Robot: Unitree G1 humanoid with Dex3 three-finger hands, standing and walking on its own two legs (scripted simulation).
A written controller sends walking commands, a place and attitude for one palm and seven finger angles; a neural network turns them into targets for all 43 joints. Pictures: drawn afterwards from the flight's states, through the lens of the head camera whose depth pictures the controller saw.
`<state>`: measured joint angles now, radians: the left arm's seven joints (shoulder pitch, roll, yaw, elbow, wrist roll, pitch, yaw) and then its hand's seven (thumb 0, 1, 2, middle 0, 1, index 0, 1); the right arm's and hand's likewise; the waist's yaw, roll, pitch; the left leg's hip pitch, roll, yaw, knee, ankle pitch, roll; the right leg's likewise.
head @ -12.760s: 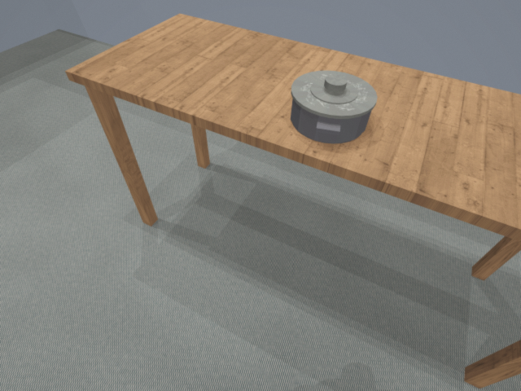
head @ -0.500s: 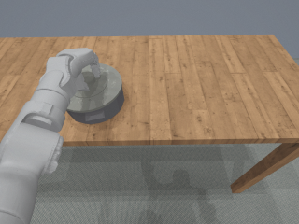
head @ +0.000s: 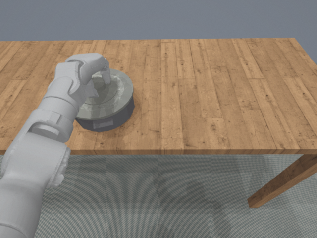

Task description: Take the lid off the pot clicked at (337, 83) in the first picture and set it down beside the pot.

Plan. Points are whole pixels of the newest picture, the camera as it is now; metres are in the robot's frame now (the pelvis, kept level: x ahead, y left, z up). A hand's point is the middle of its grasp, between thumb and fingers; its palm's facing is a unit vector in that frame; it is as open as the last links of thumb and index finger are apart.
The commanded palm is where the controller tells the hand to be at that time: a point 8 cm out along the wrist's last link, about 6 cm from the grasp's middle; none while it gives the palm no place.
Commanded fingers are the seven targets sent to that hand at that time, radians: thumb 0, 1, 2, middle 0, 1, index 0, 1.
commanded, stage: lift the lid straight up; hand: left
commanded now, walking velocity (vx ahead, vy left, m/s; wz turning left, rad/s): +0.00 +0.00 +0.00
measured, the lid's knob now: (95, 85) +0.51 +0.15 +0.11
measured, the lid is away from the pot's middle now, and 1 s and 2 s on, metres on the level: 0.00 0.02 0.02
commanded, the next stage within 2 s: none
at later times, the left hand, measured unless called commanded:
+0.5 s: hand (88, 80) +0.47 +0.15 +0.15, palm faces -0.37 -0.02 -0.93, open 8.1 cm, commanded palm +0.47 +0.15 +0.23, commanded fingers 0.00 0.65 0.92 -0.80 -1.09 -0.78 -1.08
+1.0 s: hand (76, 65) +0.48 +0.17 +0.19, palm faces -0.34 -0.04 -0.94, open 8.1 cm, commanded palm +0.47 +0.16 +0.27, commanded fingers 0.00 0.65 0.92 -0.80 -1.09 -0.78 -1.08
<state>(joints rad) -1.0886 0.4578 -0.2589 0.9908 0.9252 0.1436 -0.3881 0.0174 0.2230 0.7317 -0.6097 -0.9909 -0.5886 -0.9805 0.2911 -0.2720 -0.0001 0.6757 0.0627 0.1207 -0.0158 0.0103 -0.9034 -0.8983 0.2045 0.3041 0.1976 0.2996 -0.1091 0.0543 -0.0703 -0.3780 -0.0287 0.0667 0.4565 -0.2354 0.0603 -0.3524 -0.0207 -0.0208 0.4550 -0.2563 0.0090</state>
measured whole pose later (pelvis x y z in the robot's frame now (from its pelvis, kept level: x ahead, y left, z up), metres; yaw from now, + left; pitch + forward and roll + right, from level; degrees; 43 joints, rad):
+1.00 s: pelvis -0.01 +0.00 +0.00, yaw +1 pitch +7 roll +0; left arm -1.22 0.52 -0.26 0.99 0.93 0.18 -0.50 -0.01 0.22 0.72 -0.63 -0.98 -0.60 -0.97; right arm 0.32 -0.29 -0.01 0.69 0.06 0.06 -0.02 0.01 -0.90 -0.90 0.20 0.30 0.20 0.30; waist -0.12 0.05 -0.06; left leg -0.34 -0.04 0.06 0.42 -0.21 0.07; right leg -0.31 -0.03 -0.03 0.42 -0.23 0.01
